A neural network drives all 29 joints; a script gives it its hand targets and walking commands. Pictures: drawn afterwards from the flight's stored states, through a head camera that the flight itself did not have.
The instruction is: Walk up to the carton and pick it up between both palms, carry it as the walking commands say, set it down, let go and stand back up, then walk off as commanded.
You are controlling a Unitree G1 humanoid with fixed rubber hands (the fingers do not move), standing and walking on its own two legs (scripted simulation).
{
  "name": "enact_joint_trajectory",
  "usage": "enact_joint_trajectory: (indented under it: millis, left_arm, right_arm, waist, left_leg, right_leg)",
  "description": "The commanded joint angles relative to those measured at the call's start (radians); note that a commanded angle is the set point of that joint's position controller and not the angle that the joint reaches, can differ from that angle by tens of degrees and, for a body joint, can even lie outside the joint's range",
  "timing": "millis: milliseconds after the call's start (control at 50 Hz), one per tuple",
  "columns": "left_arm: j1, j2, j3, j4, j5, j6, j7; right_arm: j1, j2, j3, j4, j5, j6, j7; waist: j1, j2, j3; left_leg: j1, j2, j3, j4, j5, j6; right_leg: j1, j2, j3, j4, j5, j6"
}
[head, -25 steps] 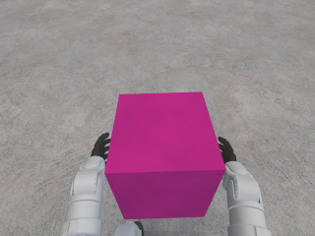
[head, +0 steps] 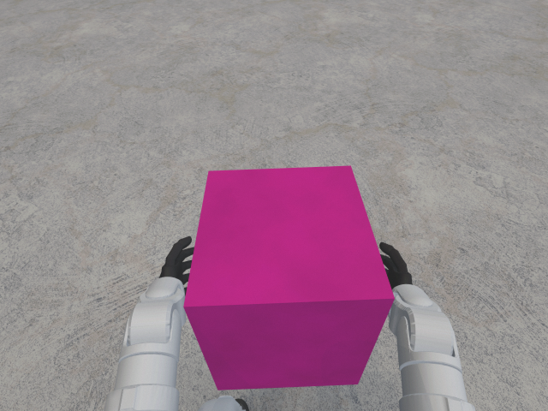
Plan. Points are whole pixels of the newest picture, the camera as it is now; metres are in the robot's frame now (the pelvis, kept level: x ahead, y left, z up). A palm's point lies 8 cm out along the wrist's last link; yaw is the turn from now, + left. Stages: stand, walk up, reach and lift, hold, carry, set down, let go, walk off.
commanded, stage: carry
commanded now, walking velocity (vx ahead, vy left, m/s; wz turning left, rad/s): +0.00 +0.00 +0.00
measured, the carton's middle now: (283, 278) +0.33 +0.00 -0.04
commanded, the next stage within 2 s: hold in 0.20 s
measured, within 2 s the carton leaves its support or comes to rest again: neither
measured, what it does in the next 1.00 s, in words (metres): stands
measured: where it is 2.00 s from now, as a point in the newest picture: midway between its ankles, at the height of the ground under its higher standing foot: outside the picture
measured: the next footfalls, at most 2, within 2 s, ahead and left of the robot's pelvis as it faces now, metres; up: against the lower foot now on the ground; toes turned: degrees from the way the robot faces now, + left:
none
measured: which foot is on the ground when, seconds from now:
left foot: down 0.00-1.00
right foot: down 0.00-1.00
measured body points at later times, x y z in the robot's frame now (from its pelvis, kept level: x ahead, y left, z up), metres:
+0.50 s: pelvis +0.03 +0.00 +0.01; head +0.00 +0.04 +0.46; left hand +0.36 +0.15 +0.05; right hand +0.31 -0.19 +0.06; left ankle +0.14 +0.12 -0.72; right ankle -0.01 -0.09 -0.72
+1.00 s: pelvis +0.05 +0.01 +0.02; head +0.05 +0.01 +0.47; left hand +0.34 +0.14 +0.04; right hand +0.30 -0.19 +0.03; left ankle +0.14 +0.12 -0.72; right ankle -0.01 -0.09 -0.72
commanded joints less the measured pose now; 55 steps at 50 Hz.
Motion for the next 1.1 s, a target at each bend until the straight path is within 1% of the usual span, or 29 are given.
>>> enact_joint_trajectory:
  millis: [0,180,200,220,240,260,280,300,320,360,380,400,420,440,460,480,520,580,620,660,680,720,740,800,860,920,960,1020,1080]
  left_arm:
    - [-0.562,-0.841,-0.695,-0.159,-0.238,-0.04,-0.254]
    - [-0.563,-0.84,-0.699,-0.169,-0.243,-0.038,-0.252]
    - [-0.858,-0.839,-0.673,-0.282,-0.279,-0.039,-0.274]
    - [-0.794,-0.842,-0.643,-0.257,-0.259,-0.029,-0.275]
    - [-0.815,-0.831,-0.64,-0.245,-0.258,-0.025,-0.28]
    - [-0.787,-0.829,-0.639,-0.24,-0.254,-0.02,-0.282]
    - [-0.8,-0.809,-0.625,-0.204,-0.253,-0.011,-0.281]
    - [-0.804,-0.797,-0.597,-0.161,-0.243,0.0,-0.278]
    - [-0.771,-0.804,-0.589,-0.148,-0.237,0.008,-0.274]
    - [-0.701,-0.832,-0.585,-0.113,-0.223,0.029,-0.269]
    - [-0.662,-0.839,-0.571,-0.083,-0.21,0.041,-0.267]
    - [-0.601,-0.848,-0.567,-0.057,-0.197,0.05,-0.267]
    - [-0.55,-0.848,-0.56,-0.043,-0.181,0.057,-0.267]
    - [-0.521,-0.856,-0.556,-0.027,-0.171,0.064,-0.267]
    - [-0.5,-0.865,-0.555,-0.021,-0.168,0.068,-0.266]
    - [-0.487,-0.874,-0.556,-0.028,-0.166,0.07,-0.265]
    - [-0.488,-0.906,-0.59,-0.073,-0.182,0.068,-0.263]
    - [-0.494,-0.948,-0.67,-0.189,-0.227,0.058,-0.254]
    - [-0.464,-0.961,-0.712,-0.255,-0.25,0.049,-0.247]
    - [-0.424,-0.955,-0.733,-0.296,-0.26,0.044,-0.236]
    - [-0.405,-0.949,-0.742,-0.314,-0.262,0.042,-0.23]
    - [-0.372,-0.934,-0.758,-0.339,-0.266,0.037,-0.22]
    - [-0.356,-0.919,-0.76,-0.345,-0.262,0.036,-0.215]
    - [-0.328,-0.888,-0.758,-0.369,-0.254,0.028,-0.204]
    - [-0.319,-0.85,-0.741,-0.368,-0.244,0.023,-0.203]
    - [-0.326,-0.824,-0.723,-0.346,-0.231,0.019,-0.21]
    - [-0.345,-0.811,-0.718,-0.333,-0.226,0.016,-0.218]
    - [-0.395,-0.79,-0.707,-0.318,-0.215,0.011,-0.232]
    - [-0.427,-0.779,-0.689,-0.286,-0.213,0.009,-0.245]
  right_arm:
    - [-0.685,0.819,0.663,-0.188,0.253,-0.067,0.201]
    - [-0.684,0.813,0.666,-0.204,0.256,-0.065,0.198]
    - [-0.851,0.944,0.626,-0.172,0.243,-0.079,0.19]
    - [-0.854,0.977,0.644,-0.159,0.247,-0.077,0.186]
    - [-0.883,0.977,0.629,-0.159,0.244,-0.079,0.178]
    - [-0.894,0.986,0.653,-0.162,0.256,-0.085,0.182]
    - [-0.914,0.981,0.655,-0.131,0.261,-0.09,0.187]
    - [-0.917,0.965,0.644,-0.085,0.255,-0.09,0.19]
    - [-0.885,0.973,0.652,-0.062,0.257,-0.089,0.193]
    - [-0.824,0.969,0.643,-0.019,0.254,-0.086,0.202]
    - [-0.799,0.958,0.624,0.005,0.243,-0.083,0.205]
    - [-0.761,0.951,0.614,0.024,0.238,-0.079,0.209]
    - [-0.741,0.946,0.607,0.036,0.232,-0.074,0.212]
    - [-0.735,0.936,0.594,0.047,0.223,-0.072,0.218]
    - [-0.72,0.925,0.582,0.052,0.216,-0.07,0.222]
    - [-0.705,0.92,0.574,0.055,0.212,-0.068,0.227]
    - [-0.674,0.912,0.565,0.042,0.205,-0.068,0.238]
    - [-0.615,0.914,0.59,-0.007,0.218,-0.071,0.251]
    - [-0.595,0.913,0.632,-0.075,0.238,-0.078,0.255]
    - [-0.583,0.893,0.665,-0.143,0.252,-0.083,0.253]
    - [-0.581,0.88,0.68,-0.175,0.258,-0.086,0.252]
    - [-0.576,0.851,0.701,-0.235,0.263,-0.091,0.247]
    - [-0.572,0.836,0.706,-0.255,0.263,-0.092,0.245]
    - [-0.564,0.808,0.723,-0.304,0.26,-0.091,0.237]
    - [-0.55,0.796,0.716,-0.302,0.245,-0.084,0.225]
    - [-0.543,0.805,0.705,-0.269,0.228,-0.077,0.217]
    - [-0.541,0.821,0.701,-0.239,0.222,-0.075,0.211]
    - [-0.558,0.858,0.695,-0.192,0.22,-0.073,0.205]
    - [-0.579,0.88,0.683,-0.156,0.216,-0.076,0.201]
  waist:
    - [0.001,-0.021,-0.408]
    - [0.002,-0.019,-0.414]
    - [-0.07,-0.206,-0.469]
    - [-0.038,-0.211,-0.446]
    - [-0.052,-0.219,-0.444]
    - [-0.029,-0.194,-0.434]
    - [-0.004,-0.171,-0.425]
    - [0.028,-0.126,-0.405]
    - [0.066,-0.078,-0.393]
    - [0.12,0.009,-0.367]
    - [0.139,0.026,-0.357]
    - [0.144,0.058,-0.35]
    - [0.152,0.069,-0.337]
    - [0.147,0.075,-0.314]
    - [0.133,0.082,-0.292]
    - [0.128,0.095,-0.273]
    - [0.099,0.095,-0.258]
    - [0.07,0.087,-0.302]
    - [0.071,0.075,-0.345]
    - [0.079,0.063,-0.381]
    - [0.085,0.064,-0.397]
    - [0.089,0.043,-0.424]
    - [0.094,0.041,-0.434]
    - [0.099,0.007,-0.456]
    - [0.092,-0.031,-0.437]
    - [0.08,-0.066,-0.397]
    - [0.075,-0.069,-0.375]
    - [0.082,-0.06,-0.335]
    - [0.085,-0.052,-0.311]
  left_leg:
    - [0.256,0.087,-0.051,-0.05,-0.032,0.039]
    - [0.254,0.094,-0.052,-0.054,-0.036,0.037]
    - [0.562,-0.167,-0.107,0.033,-0.105,0.074]
    - [0.611,-0.152,-0.112,0.033,-0.098,0.072]
    - [0.633,-0.153,-0.112,0.043,-0.12,0.07]
    - [0.63,-0.145,-0.128,0.025,-0.156,0.063]
    - [0.62,-0.148,-0.129,0.013,-0.193,0.056]
    - [0.594,-0.147,-0.13,-0.003,-0.219,0.048]
    - [0.572,-0.144,-0.134,-0.027,-0.214,0.04]
    - [0.555,-0.142,-0.134,-0.07,-0.201,0.019]
    - [0.554,-0.144,-0.126,-0.082,-0.195,0.008]
    - [0.57,-0.144,-0.121,-0.091,-0.165,-0.002]
    - [0.575,-0.143,-0.114,-0.095,-0.141,-0.008]
    - [0.581,-0.142,-0.112,-0.1,-0.137,-0.014]
    - [0.597,-0.136,-0.116,-0.111,-0.125,-0.018]
    - [0.602,-0.131,-0.118,-0.121,-0.104,-0.022]
    - [0.635,-0.115,-0.133,-0.134,-0.038,-0.03]
    - [0.693,-0.086,-0.159,-0.135,0.148,-0.042]
    - [0.729,-0.064,-0.175,-0.121,0.304,-0.049]
    - [0.755,-0.048,-0.185,-0.109,0.419,-0.052]
    - [0.76,-0.042,-0.189,-0.102,0.462,-0.054]
    - [0.76,-0.036,-0.192,-0.095,0.506,-0.053]
    - [0.754,-0.035,-0.19,-0.094,0.508,-0.053]
    - [0.734,-0.042,-0.185,-0.094,0.479,-0.041]
    - [0.688,-0.063,-0.171,-0.103,0.371,-0.022]
    - [0.642,-0.082,-0.159,-0.12,0.231,-0.001]
    - [0.619,-0.091,-0.154,-0.126,0.156,0.008]
    - [0.592,-0.098,-0.147,-0.129,0.059,0.018]
    - [0.574,-0.105,-0.139,-0.129,0.004,0.02]
  right_leg:
    - [-0.004,-0.14,0.126,-0.207,0.124,-0.047]
    - [0.006,-0.131,0.124,-0.211,0.128,-0.052]
    - [-0.139,0.004,0.249,-0.356,0.047,0.046]
    - [-0.183,0.007,0.247,-0.36,0.052,0.043]
    - [-0.214,0.002,0.261,-0.372,0.031,0.045]
    - [-0.215,-0.003,0.268,-0.378,0.015,0.045]
    - [-0.197,-0.001,0.271,-0.375,-0.005,0.044]
    - [-0.185,0.004,0.264,-0.354,0.008,0.041]
    - [-0.152,0.01,0.26,-0.335,0.06,0.037]
    - [-0.114,0.019,0.25,-0.319,0.127,0.019]
    - [-0.097,0.023,0.249,-0.323,0.134,0.011]
    - [-0.085,0.025,0.248,-0.327,0.163,0.005]
    - [-0.077,0.026,0.254,-0.334,0.169,0.005]
    - [-0.084,0.027,0.26,-0.344,0.155,0.002]
    - [-0.089,0.028,0.259,-0.351,0.17,0.001]
    - [-0.087,0.032,0.259,-0.355,0.195,-0.002]
    - [-0.087,0.046,0.26,-0.354,0.248,-0.014]
    - [-0.063,0.068,0.266,-0.337,0.348,-0.026]
    - [-0.051,0.076,0.278,-0.326,0.39,-0.023]
    - [-0.042,0.081,0.286,-0.318,0.403,-0.021]
    - [-0.038,0.083,0.291,-0.316,0.402,-0.02]
    - [-0.028,0.086,0.296,-0.315,0.388,-0.018]
    - [-0.02,0.085,0.3,-0.317,0.376,-0.017]
    - [-0.004,0.087,0.299,-0.325,0.345,-0.011]
    - [0.015,0.081,0.295,-0.337,0.321,-0.005]
    - [0.023,0.072,0.292,-0.351,0.301,0.001]
    - [0.021,0.065,0.289,-0.356,0.29,0.005]
    - [0.0,0.051,0.291,-0.362,0.248,0.011]
    - [-0.007,0.032,0.294,-0.37,0.229,0.024]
